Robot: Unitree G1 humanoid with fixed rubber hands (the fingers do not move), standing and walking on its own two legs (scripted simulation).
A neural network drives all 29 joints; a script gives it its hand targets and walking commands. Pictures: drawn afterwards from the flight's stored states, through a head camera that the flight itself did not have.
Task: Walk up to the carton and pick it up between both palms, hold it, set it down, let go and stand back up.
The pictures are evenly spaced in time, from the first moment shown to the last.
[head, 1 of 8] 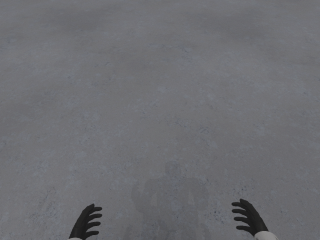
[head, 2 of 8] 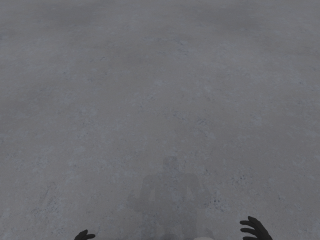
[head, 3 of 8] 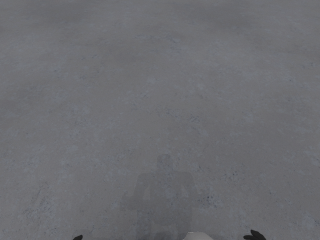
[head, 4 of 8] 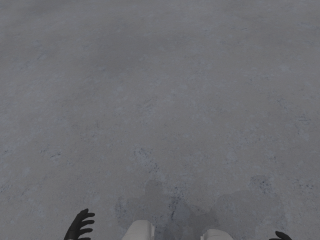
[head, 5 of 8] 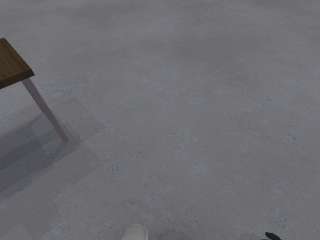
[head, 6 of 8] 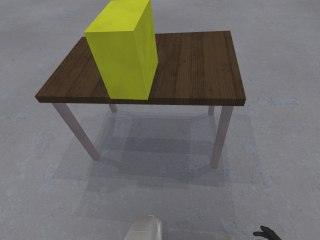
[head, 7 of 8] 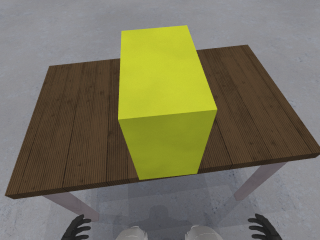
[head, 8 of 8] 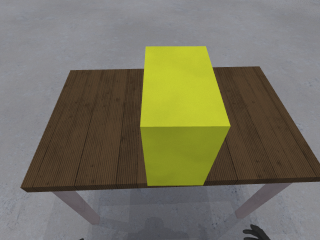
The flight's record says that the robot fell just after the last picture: no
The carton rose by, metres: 0.00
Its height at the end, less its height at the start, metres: +0.00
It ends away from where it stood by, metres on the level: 0.00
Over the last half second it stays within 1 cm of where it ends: yes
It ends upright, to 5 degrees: yes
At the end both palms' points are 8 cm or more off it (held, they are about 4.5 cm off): yes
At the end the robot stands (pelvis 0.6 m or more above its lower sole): yes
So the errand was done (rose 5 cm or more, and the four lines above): no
